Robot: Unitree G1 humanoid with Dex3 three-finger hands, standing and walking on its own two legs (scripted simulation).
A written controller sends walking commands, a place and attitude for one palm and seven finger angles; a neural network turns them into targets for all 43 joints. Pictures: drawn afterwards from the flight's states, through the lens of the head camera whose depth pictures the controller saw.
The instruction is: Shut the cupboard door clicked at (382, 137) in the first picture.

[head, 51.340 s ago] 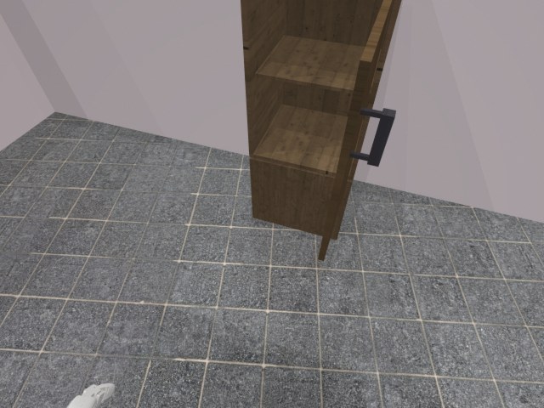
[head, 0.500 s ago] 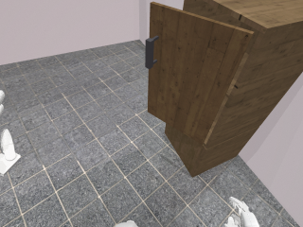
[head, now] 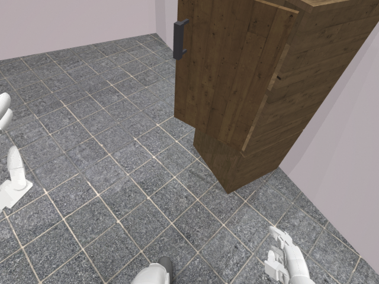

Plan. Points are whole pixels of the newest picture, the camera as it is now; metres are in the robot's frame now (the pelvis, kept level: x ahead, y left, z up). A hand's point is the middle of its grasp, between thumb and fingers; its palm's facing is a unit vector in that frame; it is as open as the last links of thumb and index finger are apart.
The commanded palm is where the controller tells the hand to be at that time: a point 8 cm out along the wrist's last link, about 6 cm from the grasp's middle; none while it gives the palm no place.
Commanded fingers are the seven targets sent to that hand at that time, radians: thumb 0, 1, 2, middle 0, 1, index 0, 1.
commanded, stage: stop stepping back and stand still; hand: left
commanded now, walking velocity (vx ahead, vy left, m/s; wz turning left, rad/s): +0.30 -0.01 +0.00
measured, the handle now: (181, 39) +0.84 +0.13 +0.08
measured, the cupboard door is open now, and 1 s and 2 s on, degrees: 27 27 27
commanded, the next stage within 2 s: let the arm hang, fingers relaxed in 0.76 s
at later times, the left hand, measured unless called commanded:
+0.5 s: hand out of the picture +0.15 +0.29 +0.18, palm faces +0.41 -0.85 -0.32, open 7.5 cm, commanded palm +0.06 +0.33 +0.19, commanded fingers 0.00 0.90 0.90 -0.20 -0.30 -0.20 -0.30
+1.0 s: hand (52, 278) +0.12 +0.27 -0.03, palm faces +0.14 -0.92 -0.37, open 7.4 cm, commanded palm none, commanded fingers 0.00 0.90 0.90 -0.20 -0.30 -0.20 -0.30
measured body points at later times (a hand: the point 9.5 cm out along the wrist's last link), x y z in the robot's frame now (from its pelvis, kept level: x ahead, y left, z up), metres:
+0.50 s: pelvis -0.09 +0.03 +0.01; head -0.08 +0.08 +0.45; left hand +0.13 +0.34 +0.19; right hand +0.03 -0.21 -0.07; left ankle +0.00 +0.13 -0.72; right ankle -0.10 -0.09 -0.68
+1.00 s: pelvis -0.08 +0.05 -0.01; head -0.08 +0.02 +0.44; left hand +0.11 +0.32 -0.01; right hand +0.07 -0.22 -0.12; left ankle -0.02 +0.18 -0.72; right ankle -0.11 -0.04 -0.72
